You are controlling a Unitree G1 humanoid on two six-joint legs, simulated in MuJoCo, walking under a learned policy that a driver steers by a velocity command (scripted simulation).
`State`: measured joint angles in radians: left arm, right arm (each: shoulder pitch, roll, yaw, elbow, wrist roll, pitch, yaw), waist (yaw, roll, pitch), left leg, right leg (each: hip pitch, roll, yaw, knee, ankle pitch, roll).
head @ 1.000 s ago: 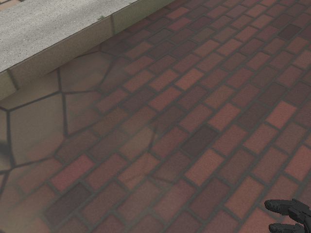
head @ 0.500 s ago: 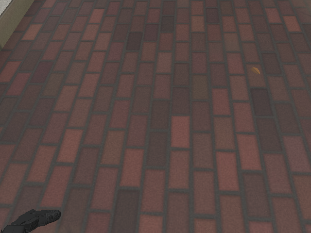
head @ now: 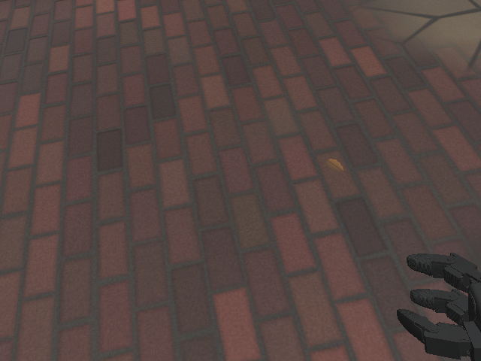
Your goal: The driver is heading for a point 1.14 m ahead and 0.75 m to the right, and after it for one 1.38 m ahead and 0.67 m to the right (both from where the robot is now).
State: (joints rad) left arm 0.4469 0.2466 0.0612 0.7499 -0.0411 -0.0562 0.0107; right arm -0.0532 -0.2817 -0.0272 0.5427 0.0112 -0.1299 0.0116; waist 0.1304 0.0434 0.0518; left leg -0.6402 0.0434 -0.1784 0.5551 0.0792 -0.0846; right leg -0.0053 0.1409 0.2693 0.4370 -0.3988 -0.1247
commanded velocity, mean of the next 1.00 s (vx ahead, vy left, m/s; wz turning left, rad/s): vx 1.00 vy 0.00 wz -0.54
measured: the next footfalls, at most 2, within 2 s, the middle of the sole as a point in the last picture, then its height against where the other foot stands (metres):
left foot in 0.08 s outside the picture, level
right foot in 0.56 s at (382, 323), level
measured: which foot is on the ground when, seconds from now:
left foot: up 0.00-0.06, down 0.08-0.56, up 0.58-1.00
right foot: down 0.00-0.08, up 0.10-0.54, down 0.56-1.00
